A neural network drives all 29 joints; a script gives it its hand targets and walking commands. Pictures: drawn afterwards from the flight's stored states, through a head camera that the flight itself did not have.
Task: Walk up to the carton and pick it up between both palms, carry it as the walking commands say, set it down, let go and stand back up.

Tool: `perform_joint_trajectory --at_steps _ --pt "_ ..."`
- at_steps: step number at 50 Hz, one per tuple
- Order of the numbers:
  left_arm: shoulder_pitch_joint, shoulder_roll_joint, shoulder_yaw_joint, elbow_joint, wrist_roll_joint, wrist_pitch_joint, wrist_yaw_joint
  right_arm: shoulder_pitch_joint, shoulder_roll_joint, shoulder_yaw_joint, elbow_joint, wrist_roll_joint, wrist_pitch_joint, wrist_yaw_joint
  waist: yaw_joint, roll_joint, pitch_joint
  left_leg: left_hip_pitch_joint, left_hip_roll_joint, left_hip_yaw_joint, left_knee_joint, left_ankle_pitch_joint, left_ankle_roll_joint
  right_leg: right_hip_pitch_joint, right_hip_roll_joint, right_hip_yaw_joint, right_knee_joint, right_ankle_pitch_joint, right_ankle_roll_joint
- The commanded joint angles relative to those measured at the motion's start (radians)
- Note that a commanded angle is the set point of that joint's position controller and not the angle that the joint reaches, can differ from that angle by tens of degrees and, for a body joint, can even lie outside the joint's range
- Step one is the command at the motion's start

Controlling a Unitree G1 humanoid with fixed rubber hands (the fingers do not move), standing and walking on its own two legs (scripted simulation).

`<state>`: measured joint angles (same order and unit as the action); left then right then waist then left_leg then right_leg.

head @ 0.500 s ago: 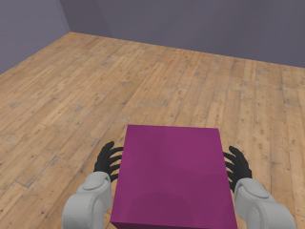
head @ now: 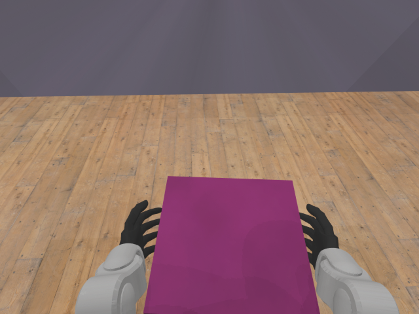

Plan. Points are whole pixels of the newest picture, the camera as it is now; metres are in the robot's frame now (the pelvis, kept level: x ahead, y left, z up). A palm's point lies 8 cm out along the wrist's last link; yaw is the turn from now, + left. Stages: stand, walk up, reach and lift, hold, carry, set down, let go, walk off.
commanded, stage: carry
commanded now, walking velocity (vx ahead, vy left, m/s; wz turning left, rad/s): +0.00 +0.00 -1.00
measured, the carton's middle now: (225, 263) +0.24 +0.01 +0.03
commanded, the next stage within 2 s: none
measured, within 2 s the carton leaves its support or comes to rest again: neither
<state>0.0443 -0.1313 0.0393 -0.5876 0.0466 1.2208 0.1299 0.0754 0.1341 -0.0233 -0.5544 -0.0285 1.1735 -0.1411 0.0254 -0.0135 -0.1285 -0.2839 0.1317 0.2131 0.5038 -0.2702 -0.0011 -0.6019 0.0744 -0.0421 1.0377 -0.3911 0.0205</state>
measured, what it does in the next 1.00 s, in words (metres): steps to the right, turning right: right foot, then left foot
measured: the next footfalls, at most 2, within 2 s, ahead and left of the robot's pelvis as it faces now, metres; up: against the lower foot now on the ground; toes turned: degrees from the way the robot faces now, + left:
right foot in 0.26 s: +0.03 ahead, -0.20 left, +0.00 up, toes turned -25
left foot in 0.64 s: +0.08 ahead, -0.02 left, +0.00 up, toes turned -30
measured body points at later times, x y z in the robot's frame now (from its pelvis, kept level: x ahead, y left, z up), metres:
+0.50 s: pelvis -0.02 -0.09 -0.03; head +0.02 -0.11 +0.42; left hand +0.27 -0.07 +0.04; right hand +0.13 -0.34 +0.04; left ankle +0.03 +0.03 -0.70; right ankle -0.01 -0.18 -0.74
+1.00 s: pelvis -0.07 -0.13 -0.03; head -0.05 -0.11 +0.42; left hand +0.19 -0.28 +0.07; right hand -0.08 -0.42 +0.07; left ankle +0.05 -0.01 -0.74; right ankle -0.16 -0.20 -0.74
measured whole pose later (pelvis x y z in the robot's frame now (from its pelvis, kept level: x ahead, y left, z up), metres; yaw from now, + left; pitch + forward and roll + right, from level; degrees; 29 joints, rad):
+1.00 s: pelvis -0.07 -0.13 -0.03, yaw -60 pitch +2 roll -3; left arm -0.05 -0.13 0.04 -0.57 0.04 1.24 0.14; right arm 0.02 0.13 -0.06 -0.56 -0.03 1.18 -0.14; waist -0.03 0.01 -0.07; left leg -0.29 0.40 0.39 0.77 -0.41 -0.13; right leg -0.39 -0.02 -0.15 0.69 -0.36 0.01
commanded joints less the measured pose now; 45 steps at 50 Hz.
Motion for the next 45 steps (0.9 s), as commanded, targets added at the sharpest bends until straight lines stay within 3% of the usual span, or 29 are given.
perform_joint_trajectory --at_steps 1,2,6,9,11,12,13,14,15,16,18,20,26,29,31,32,33,34,35,36,37,39,40,43,45 --pt "-0.379 -0.692 -0.619 -0.052 -0.279 -0.001 -0.102 -0.335 0.680 0.535 -0.090 0.237 0.011 0.099 -0.023 0.111 0.027 0.043 0.268 -0.051 -0.208 0.124 0.007 -0.067 -0.118 -0.009 0.192 0.043 0.024" --pt "-0.380 -0.683 -0.616 -0.057 -0.274 0.001 -0.095 -0.341 0.676 0.533 -0.094 0.243 0.012 0.099 -0.021 0.155 0.016 0.079 0.253 -0.013 -0.163 0.204 -0.005 -0.061 -0.111 -0.030 0.137 0.041 0.028" --pt "-0.379 -0.681 -0.606 -0.058 -0.254 0.008 -0.070 -0.360 0.669 0.532 -0.102 0.262 0.017 0.102 -0.031 0.264 -0.023 0.146 0.287 0.068 -0.032 0.531 0.004 -0.015 -0.104 -0.127 -0.040 0.004 0.024" --pt "-0.371 -0.698 -0.609 -0.050 -0.254 0.010 -0.065 -0.347 0.674 0.529 -0.088 0.263 0.017 0.106 -0.041 0.344 -0.067 0.172 0.311 0.114 0.042 0.566 -0.023 0.067 -0.093 -0.173 -0.218 0.000 0.009" --pt "-0.351 -0.708 -0.602 -0.034 -0.255 0.007 -0.067 -0.360 0.687 0.538 -0.089 0.265 0.013 0.108 -0.037 0.359 -0.110 0.177 0.330 0.120 0.138 0.544 -0.045 0.156 -0.061 -0.201 -0.333 0.014 0.004" --pt "-0.327 -0.714 -0.592 -0.013 -0.253 0.005 -0.070 -0.376 0.694 0.547 -0.087 0.265 0.012 0.109 -0.017 0.310 -0.144 0.138 0.315 0.143 0.258 0.540 -0.068 0.264 -0.035 -0.195 -0.450 0.065 -0.004" --pt "-0.311 -0.721 -0.579 0.007 -0.246 0.001 -0.073 -0.392 0.693 0.553 -0.085 0.266 0.012 0.111 0.008 0.167 -0.136 0.016 0.281 0.135 0.425 0.396 -0.100 0.384 -0.032 -0.112 -0.587 0.182 -0.015" --pt "-0.302 -0.723 -0.560 0.022 -0.241 -0.005 -0.075 -0.408 0.702 0.568 -0.085 0.263 0.011 0.113 -0.001 -0.053 -0.112 -0.232 0.223 0.090 0.599 -0.211 -0.133 0.524 -0.201 0.153 -0.598 0.572 -0.064" --pt "-0.314 -0.720 -0.548 0.001 -0.245 -0.022 -0.080 -0.452 0.716 0.624 -0.158 0.282 0.010 0.115 -0.026 -0.398 -0.135 -0.454 0.074 -0.027 0.759 -0.509 -0.180 0.580 -0.415 0.573 -0.551 1.029 -0.210" --pt "-0.299 -0.756 -0.567 -0.028 -0.265 -0.031 -0.087 -0.416 0.763 0.629 -0.129 0.289 0.005 0.116 -0.028 -0.239 -0.180 -0.441 0.091 -0.140 0.807 -0.505 -0.176 0.596 -0.392 0.448 -0.505 1.041 -0.217" --pt "-0.326 -0.823 -0.589 -0.030 -0.263 -0.050 -0.111 -0.453 0.854 0.668 -0.112 0.310 -0.017 0.130 -0.018 -0.143 -0.209 -0.415 0.080 -0.172 0.761 -0.374 -0.153 0.536 -0.318 0.345 -0.511 0.782 -0.194" --pt "-0.344 -0.887 -0.606 -0.056 -0.277 -0.079 -0.132 -0.464 0.918 0.683 -0.141 0.328 -0.050 0.141 -0.017 -0.139 -0.218 -0.382 0.066 -0.180 0.695 -0.270 -0.133 0.514 -0.270 0.315 -0.502 0.735 -0.196" --pt "-0.313 -0.824 -0.650 -0.106 -0.279 -0.095 -0.139 -0.357 0.858 0.641 -0.122 0.286 -0.076 0.132 -0.009 -0.100 -0.238 -0.251 -0.046 -0.176 0.437 -0.212 -0.102 0.444 -0.272 0.459 -0.585 0.620 -0.216" --pt "-0.301 -0.775 -0.651 -0.107 -0.275 -0.078 -0.133 -0.329 0.822 0.620 -0.109 0.272 -0.064 0.126 -0.006 -0.104 -0.210 -0.121 -0.067 -0.182 0.260 -0.166 -0.086 0.345 -0.226 0.468 -0.606 0.496 -0.179" --pt "-0.312 -0.746 -0.651 -0.107 -0.275 -0.064 -0.126 -0.308 0.800 0.602 -0.097 0.266 -0.053 0.121 -0.012 -0.118 -0.197 0.036 -0.067 -0.150 0.056 -0.155 -0.080 0.241 -0.177 0.450 -0.616 0.401 -0.127" --pt "-0.323 -0.734 -0.652 -0.106 -0.276 -0.056 -0.121 -0.294 0.789 0.594 -0.089 0.260 -0.047 0.118 -0.025 -0.096 -0.198 0.181 -0.025 -0.143 -0.076 -0.102 -0.069 0.148 -0.126 0.397 -0.607 0.318 -0.072" --pt "-0.337 -0.733 -0.661 -0.116 -0.275 -0.045 -0.120 -0.288 0.768 0.579 -0.079 0.245 -0.044 0.116 -0.041 0.089 -0.162 0.292 0.155 -0.286 -0.181 -0.175 -0.008 -0.037 -0.028 0.262 -0.516 0.102 0.012" --pt "-0.375 -0.738 -0.670 -0.129 -0.286 -0.034 -0.118 -0.283 0.751 0.564 -0.068 0.227 -0.042 0.115 -0.054 0.445 -0.133 0.219 0.456 -0.531 -0.241 -0.089 0.107 -0.130 0.033 0.070 -0.103 -0.154 0.003" --pt "-0.400 -0.722 -0.647 -0.118 -0.279 -0.027 -0.116 -0.308 0.726 0.552 -0.081 0.226 -0.034 0.115 -0.035 0.292 -0.050 0.096 0.498 -0.462 -0.255 0.010 0.120 -0.131 -0.072 0.049 0.058 -0.143 -0.008" --pt "-0.405 -0.725 -0.646 -0.095 -0.282 -0.020 -0.116 -0.326 0.707 0.547 -0.086 0.223 -0.026 0.115 -0.026 0.143 -0.007 0.017 0.442 -0.363 -0.258 0.036 0.105 -0.077 -0.108 0.032 0.164 -0.081 -0.007" --pt "-0.396 -0.728 -0.640 -0.064 -0.281 -0.015 -0.115 -0.345 0.699 0.546 -0.089 0.228 -0.021 0.114 -0.023 0.067 0.013 0.008 0.369 -0.237 -0.242 0.078 0.076 -0.067 -0.124 0.019 0.223 -0.024 -0.006" --pt "-0.368 -0.712 -0.626 -0.052 -0.274 -0.008 -0.108 -0.340 0.686 0.534 -0.086 0.230 -0.009 0.108 -0.025 0.118 0.014 0.064 0.267 -0.041 -0.164 0.242 0.016 -0.043 -0.122 -0.018 0.144 0.036 0.003" --pt "-0.370 -0.702 -0.619 -0.050 -0.268 -0.004 -0.101 -0.352 0.680 0.534 -0.092 0.236 -0.004 0.105 -0.027 0.150 0.008 0.089 0.256 -0.001 -0.123 0.324 0.006 -0.028 -0.110 -0.045 0.083 0.029 0.008" --pt "-0.361 -0.684 -0.594 -0.035 -0.244 0.007 -0.080 -0.370 0.663 0.530 -0.088 0.247 0.009 0.103 -0.039 0.214 -0.020 0.130 0.292 0.043 -0.034 0.522 0.009 0.022 -0.094 -0.110 -0.064 -0.011 0.008" --pt "-0.367 -0.686 -0.593 -0.031 -0.239 0.011 -0.071 -0.368 0.661 0.523 -0.073 0.249 0.015 0.105 -0.047 0.284 -0.045 0.149 0.305 0.085 0.016 0.558 -0.008 0.073 -0.083 -0.148 -0.170 -0.021 -0.002"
